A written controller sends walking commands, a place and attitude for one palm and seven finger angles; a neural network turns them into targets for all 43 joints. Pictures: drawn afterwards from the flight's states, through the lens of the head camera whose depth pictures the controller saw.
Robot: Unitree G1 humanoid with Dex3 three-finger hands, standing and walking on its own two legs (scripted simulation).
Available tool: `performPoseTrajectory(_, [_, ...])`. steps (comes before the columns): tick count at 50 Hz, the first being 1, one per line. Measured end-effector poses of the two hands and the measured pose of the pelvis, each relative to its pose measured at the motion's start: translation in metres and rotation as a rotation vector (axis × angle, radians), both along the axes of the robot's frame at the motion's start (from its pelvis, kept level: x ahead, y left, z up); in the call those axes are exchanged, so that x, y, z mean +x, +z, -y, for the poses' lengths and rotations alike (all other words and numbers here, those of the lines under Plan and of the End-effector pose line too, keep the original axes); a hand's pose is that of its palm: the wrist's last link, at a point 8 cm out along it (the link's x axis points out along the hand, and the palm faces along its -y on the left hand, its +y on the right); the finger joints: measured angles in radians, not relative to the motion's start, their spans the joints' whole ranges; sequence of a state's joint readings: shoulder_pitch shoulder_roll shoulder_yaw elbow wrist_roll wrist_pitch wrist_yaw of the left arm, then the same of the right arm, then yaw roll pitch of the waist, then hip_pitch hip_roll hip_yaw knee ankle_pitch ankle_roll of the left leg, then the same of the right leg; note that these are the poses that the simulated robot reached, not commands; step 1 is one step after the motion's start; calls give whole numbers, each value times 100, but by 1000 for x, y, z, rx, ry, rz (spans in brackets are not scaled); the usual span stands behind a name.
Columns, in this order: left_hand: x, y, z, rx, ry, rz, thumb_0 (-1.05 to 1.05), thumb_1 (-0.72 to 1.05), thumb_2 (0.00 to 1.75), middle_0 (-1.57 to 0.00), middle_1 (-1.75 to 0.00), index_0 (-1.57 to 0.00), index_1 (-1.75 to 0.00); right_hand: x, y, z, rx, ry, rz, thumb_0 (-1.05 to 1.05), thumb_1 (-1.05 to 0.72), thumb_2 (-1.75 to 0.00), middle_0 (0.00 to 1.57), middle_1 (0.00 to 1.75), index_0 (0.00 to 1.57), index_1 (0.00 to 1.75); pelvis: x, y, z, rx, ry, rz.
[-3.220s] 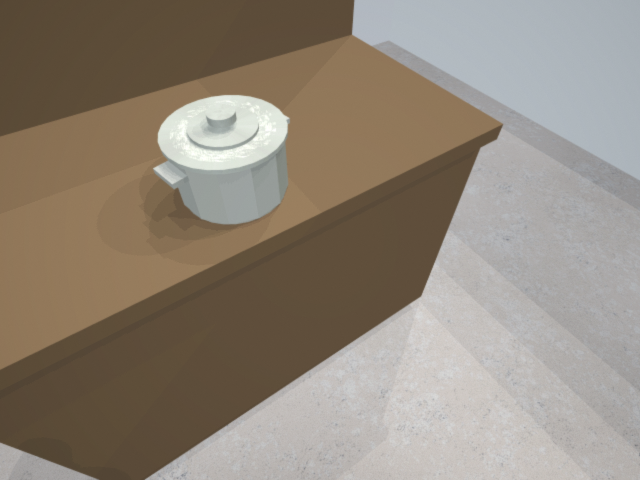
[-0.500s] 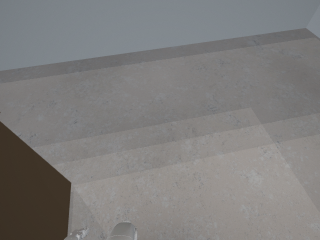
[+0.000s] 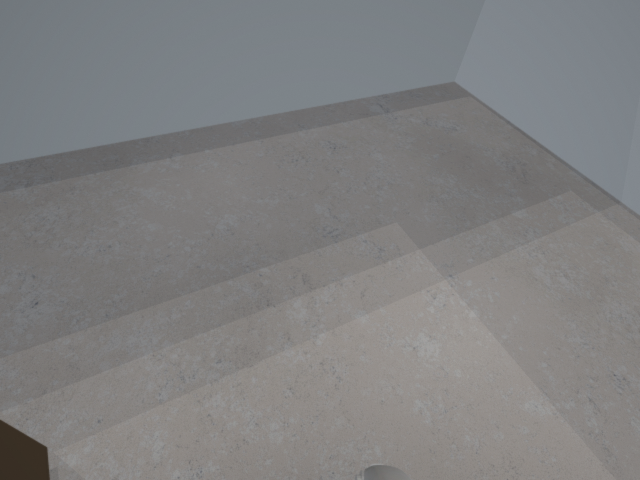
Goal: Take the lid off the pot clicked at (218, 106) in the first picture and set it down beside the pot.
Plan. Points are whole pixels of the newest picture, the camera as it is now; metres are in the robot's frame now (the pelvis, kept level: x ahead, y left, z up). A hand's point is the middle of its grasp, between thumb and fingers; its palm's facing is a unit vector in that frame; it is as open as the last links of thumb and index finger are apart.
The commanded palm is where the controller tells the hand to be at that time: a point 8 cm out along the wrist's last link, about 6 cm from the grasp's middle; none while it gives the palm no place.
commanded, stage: walk to a spot facing it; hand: left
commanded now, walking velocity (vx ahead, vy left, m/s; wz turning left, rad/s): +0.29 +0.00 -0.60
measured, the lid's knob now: out of the picture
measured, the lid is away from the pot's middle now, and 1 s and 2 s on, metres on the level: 0.00 0.00 0.00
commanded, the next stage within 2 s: turn to face it in 0.56 s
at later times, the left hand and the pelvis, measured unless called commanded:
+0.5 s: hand (310, 378) +0.31 +0.03 -0.16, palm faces -0.31 -0.93 -0.20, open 7.4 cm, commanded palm none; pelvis +0.15 -0.11 -0.01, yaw -16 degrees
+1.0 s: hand (290, 359) +0.35 +0.06 -0.20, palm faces -0.06 -0.99 -0.15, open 7.4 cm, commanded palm none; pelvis +0.32 -0.11 -0.02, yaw -9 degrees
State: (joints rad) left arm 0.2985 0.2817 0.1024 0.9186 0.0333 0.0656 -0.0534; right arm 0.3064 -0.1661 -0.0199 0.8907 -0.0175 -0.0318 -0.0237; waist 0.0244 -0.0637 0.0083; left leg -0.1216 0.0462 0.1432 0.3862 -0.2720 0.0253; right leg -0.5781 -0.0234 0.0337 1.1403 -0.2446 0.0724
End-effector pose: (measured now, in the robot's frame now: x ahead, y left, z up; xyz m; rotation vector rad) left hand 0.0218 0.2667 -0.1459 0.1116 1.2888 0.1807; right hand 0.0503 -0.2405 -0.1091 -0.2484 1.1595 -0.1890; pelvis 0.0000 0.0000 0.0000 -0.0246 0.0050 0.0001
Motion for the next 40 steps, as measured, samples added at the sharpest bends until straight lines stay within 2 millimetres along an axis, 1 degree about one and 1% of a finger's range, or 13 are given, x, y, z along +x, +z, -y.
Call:
performPoseTrajectory(4, [46, 1, 12, -2, -88, 5, 1, 91, 90, -20, -30, -19, -30, -41, -6, 9, 7, -113, -84, 0, -90, -90, 20, 30, 21, 30, 16, -1, 6, 9, -60, -4])
performPoseTrajectory(8, [110, 3, 41, -8, -198, 39, 1, 91, 90, -20, -30, -19, -30, -85, -14, 16, 30, -227, -205, 0, -90, -90, 20, 30, 21, 30, 35, -4, 20, 19, -118, -9])
performPoseTrajectory(11, [169, 4, 74, -12, -292, 87, 1, 91, 90, -20, -30, -19, -30, -113, -20, 21, 59, -308, -305, 0, -91, -90, 20, 30, 20, 30, 53, -9, 35, 27, -161, -15])
performPoseTrajectory(13, [210, 4, 101, -11, -355, 129, 1, 91, 90, -20, -30, -19, -30, -127, -25, 24, 83, -359, -366, 0, -91, -90, 20, 30, 20, 30, 67, -15, 49, 33, -187, -19])
performPoseTrajectory(15, [251, 1, 129, -9, -409, 190, 1, 91, 90, -20, -30, -19, -30, -134, -34, 31, 109, -399, -419, 0, -91, -90, 20, 30, 20, 30, 83, -25, 65, 34, -207, -18])
performPoseTrajectory(17, [281, 0, 153, -6, -435, 257, 1, 91, 90, -20, -30, -19, -30, -132, -42, 40, 135, -427, -458, 0, -91, -90, 20, 30, 20, 30, 95, -33, 81, 27, -216, -8])
performPoseTrajectory(18, [290, 0, 163, -8, -435, 278, 0, 91, 89, -20, -30, -19, -30, -124, -44, 46, 141, -436, -461, 1, -91, -90, 20, 30, 20, 30, 100, -33, 87, 30, -220, -2])
performPoseTrajectory(20, [299, 4, 176, -11, -429, 284, 0, 91, 89, -20, -30, -20, -30, -97, -45, 61, 141, -447, -419, 1, -91, -90, 20, 30, 20, 30, 112, -28, 98, 33, -236, 8])
performPoseTrajectory(22, [300, 8, 184, -9, -427, 256, 0, 91, 89, -20, -30, -20, -30, -58, -44, 78, 128, -440, -335, 1, -91, -90, 20, 30, 20, 30, 125, -21, 106, 34, -256, 15])
performPoseTrajectory(25, [293, 11, 191, -4, -426, 188, 0, 91, 89, -20, -30, -20, -30, 7, -39, 102, 108, -420, -187, 1, -91, -90, 20, 30, 20, 30, 146, -11, 115, 35, -277, 16])
performPoseTrajectory(28, [295, 14, 183, 25, -379, 159, -1, 94, 89, -20, -30, -20, -30, 67, -32, 118, 102, -387, -71, 1, -91, -90, 20, 30, 20, 30, 167, -6, 123, 31, -286, 13])
performPoseTrajectory(34, [289, 5, 169, 36, -308, 57, -1, 93, 89, -20, -30, -20, -30, 170, -24, 131, 104, -307, 38, 0, -91, -90, 20, 30, 20, 30, 218, -5, 131, 11, -283, 12])
performPoseTrajectory(40, [278, -19, 159, 10, -212, -85, 0, 92, 89, -20, -30, -20, -30, 262, -26, 127, 83, -211, 66, 0, -91, -90, 20, 30, 20, 30, 277, -16, 127, -9, -234, 25])
